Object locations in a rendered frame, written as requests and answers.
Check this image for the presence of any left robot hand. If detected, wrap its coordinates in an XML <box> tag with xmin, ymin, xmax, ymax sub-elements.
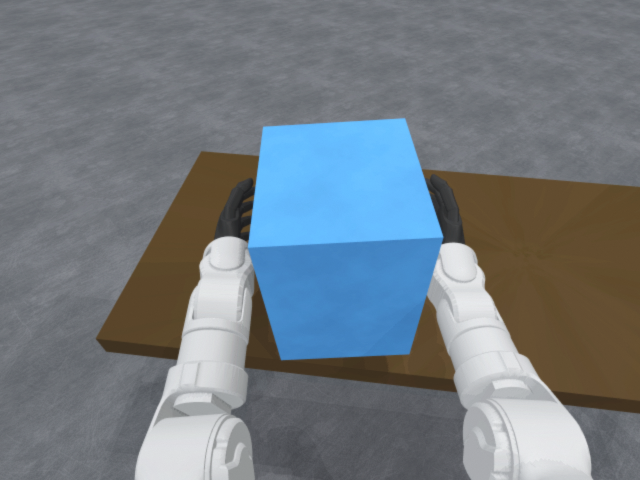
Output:
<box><xmin>214</xmin><ymin>178</ymin><xmax>255</xmax><ymax>241</ymax></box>

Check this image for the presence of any carton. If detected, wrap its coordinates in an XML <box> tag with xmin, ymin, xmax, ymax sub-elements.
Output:
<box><xmin>248</xmin><ymin>118</ymin><xmax>444</xmax><ymax>360</ymax></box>

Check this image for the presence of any right robot hand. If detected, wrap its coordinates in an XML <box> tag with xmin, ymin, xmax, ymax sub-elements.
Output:
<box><xmin>425</xmin><ymin>174</ymin><xmax>465</xmax><ymax>245</ymax></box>

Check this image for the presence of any robot right upper arm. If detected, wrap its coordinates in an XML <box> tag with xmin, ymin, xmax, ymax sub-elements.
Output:
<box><xmin>463</xmin><ymin>398</ymin><xmax>593</xmax><ymax>480</ymax></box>

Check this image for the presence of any left robot forearm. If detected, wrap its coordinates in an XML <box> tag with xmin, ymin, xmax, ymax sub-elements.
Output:
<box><xmin>135</xmin><ymin>236</ymin><xmax>254</xmax><ymax>480</ymax></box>

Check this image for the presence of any table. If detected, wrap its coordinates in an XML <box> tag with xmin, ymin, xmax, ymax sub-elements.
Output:
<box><xmin>96</xmin><ymin>151</ymin><xmax>640</xmax><ymax>414</ymax></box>

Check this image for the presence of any robot left upper arm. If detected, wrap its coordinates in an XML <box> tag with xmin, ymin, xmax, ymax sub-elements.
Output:
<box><xmin>136</xmin><ymin>413</ymin><xmax>255</xmax><ymax>480</ymax></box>

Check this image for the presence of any right robot forearm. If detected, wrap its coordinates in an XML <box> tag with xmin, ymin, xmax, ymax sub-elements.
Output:
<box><xmin>427</xmin><ymin>243</ymin><xmax>591</xmax><ymax>470</ymax></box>

